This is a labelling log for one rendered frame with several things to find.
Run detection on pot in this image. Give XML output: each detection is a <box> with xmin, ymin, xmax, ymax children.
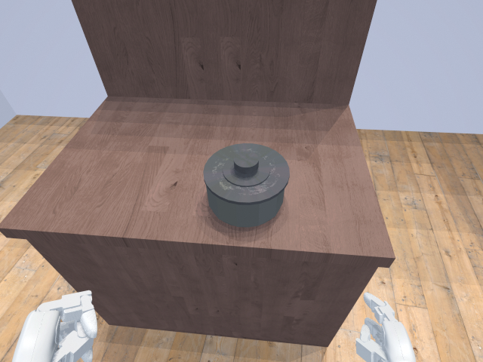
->
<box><xmin>206</xmin><ymin>186</ymin><xmax>285</xmax><ymax>227</ymax></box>

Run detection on left robot hand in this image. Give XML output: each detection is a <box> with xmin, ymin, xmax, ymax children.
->
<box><xmin>12</xmin><ymin>290</ymin><xmax>97</xmax><ymax>362</ymax></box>

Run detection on right robot hand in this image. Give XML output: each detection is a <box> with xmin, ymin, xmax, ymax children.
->
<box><xmin>355</xmin><ymin>293</ymin><xmax>416</xmax><ymax>362</ymax></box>

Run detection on table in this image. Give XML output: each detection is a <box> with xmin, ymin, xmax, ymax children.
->
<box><xmin>0</xmin><ymin>0</ymin><xmax>395</xmax><ymax>347</ymax></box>

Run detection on lid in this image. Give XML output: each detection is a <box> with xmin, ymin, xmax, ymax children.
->
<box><xmin>203</xmin><ymin>143</ymin><xmax>290</xmax><ymax>205</ymax></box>

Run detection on knob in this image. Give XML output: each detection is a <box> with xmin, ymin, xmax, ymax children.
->
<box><xmin>234</xmin><ymin>151</ymin><xmax>259</xmax><ymax>174</ymax></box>

